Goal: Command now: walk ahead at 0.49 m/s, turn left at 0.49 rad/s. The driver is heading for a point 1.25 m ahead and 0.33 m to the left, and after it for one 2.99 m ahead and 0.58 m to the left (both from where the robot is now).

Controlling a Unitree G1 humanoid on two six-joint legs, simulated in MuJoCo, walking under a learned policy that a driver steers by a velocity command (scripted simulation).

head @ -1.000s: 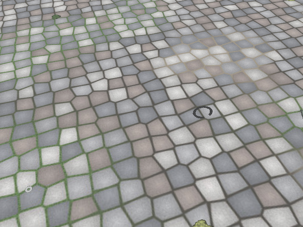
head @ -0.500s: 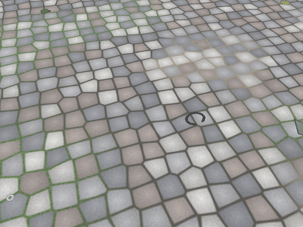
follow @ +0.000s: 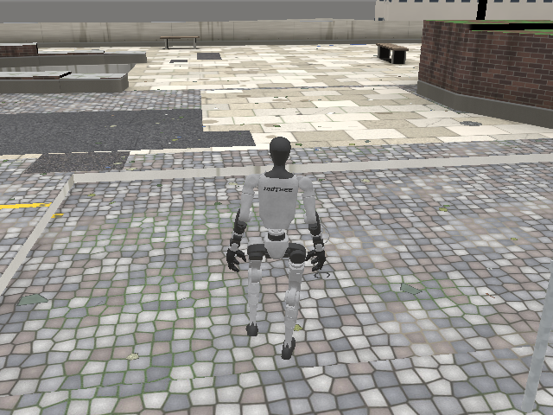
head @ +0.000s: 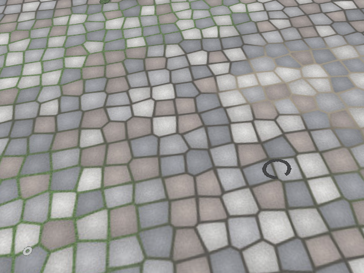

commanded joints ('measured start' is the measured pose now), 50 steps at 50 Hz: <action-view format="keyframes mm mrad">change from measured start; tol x32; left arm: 1 21 65 2 -37 2 -19 5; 36 -480 123 -17 -316 13 44 -44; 42 96 290 34 -191 34 10 3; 50 -56 141 -1 -132 -2 -7 -24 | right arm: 1 -13 16 10 -47 2 5 13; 50 128 -86 17 -88 0 -33 -10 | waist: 1 -25 -117 38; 50 -20 -135 -47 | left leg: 1 -63 21 -2 -68 112 -3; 14 333 -173 204 -514 -165 127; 17 972 300 -770 -833 -259 384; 22 563 92 -262 -883 245 206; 40 704 55 -237 -630 771 69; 42 475 -61 -146 -124 333 41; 43 184 -238 -88 167 -399 5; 50 151 -50 -73 42 -157 -13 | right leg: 1 -8 -269 124 -168 290 -38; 14 227 -316 -74 344 1002 -43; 17 -575 -1 85 1162 -331 66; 35 -566 -73 169 335 227 92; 41 42 -23 180 147 127 -24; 44 284 -422 964 -58 -185 -195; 50 -15 -244 438 -129 225 -126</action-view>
